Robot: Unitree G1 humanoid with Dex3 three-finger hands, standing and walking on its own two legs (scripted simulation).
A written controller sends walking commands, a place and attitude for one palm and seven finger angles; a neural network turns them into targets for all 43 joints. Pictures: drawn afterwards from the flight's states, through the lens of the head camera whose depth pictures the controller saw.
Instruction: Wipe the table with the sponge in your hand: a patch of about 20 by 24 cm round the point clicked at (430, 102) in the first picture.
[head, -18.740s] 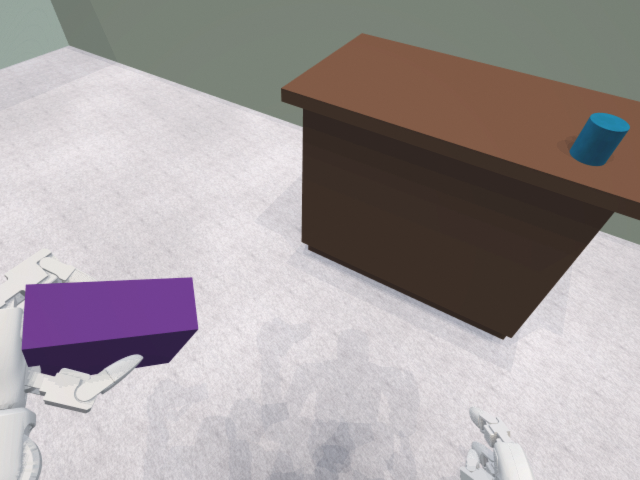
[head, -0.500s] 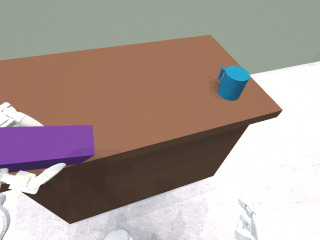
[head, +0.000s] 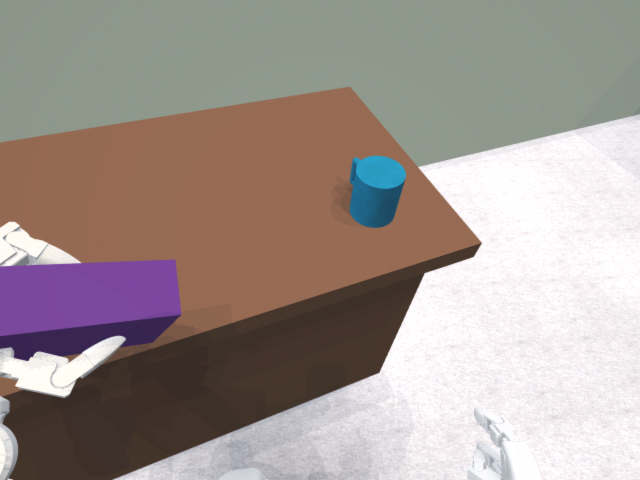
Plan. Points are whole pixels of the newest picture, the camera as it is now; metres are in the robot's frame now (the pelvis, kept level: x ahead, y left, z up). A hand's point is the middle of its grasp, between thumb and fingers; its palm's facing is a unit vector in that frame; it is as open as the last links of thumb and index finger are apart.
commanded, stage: shuffle to correct the standing spot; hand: left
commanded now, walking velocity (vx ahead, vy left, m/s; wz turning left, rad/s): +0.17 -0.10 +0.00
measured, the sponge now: (116, 310) +0.24 +0.22 +0.15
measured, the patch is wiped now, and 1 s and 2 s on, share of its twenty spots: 0.00 0.00 0.00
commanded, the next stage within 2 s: come to a stop and stand still in 1.02 s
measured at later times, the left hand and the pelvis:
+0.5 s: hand (244, 275) +0.27 +0.10 +0.16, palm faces +0.37 -0.84 -0.40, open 9.5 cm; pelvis +0.06 -0.13 +0.02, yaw +0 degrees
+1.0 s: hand (230, 247) +0.29 +0.12 +0.18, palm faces +0.35 -0.83 -0.43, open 9.5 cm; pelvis +0.08 -0.11 +0.03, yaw +0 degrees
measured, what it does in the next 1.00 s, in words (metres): steps to the right: left foot, then right foot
